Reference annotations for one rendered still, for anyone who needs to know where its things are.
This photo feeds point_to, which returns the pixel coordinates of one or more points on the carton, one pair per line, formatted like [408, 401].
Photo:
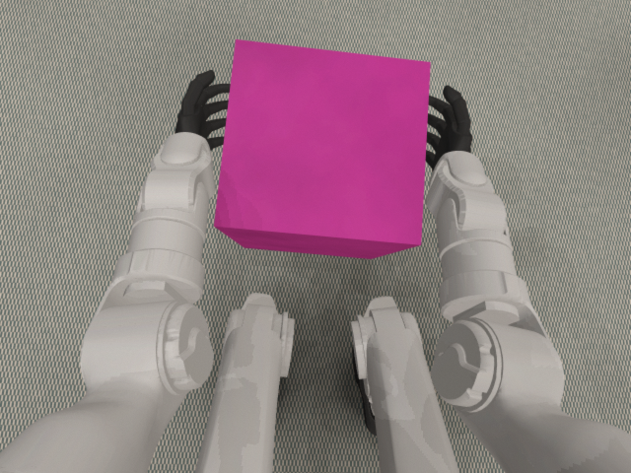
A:
[324, 151]

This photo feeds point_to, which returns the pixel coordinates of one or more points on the robot right forearm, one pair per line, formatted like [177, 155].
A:
[479, 273]

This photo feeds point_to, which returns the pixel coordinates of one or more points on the robot left forearm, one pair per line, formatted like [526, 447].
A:
[163, 258]

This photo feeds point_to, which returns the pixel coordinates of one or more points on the left robot shin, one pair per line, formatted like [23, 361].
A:
[236, 317]

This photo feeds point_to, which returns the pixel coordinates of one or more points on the robot left upper arm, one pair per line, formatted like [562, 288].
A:
[139, 361]

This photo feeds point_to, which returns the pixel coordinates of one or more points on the robot left hand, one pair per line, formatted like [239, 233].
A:
[194, 110]

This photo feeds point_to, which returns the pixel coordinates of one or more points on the robot right upper arm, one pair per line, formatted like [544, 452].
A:
[506, 384]

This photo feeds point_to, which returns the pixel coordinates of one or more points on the robot right hand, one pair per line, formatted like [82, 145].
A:
[454, 132]

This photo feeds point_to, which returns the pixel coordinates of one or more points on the right robot foot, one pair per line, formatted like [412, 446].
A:
[368, 415]

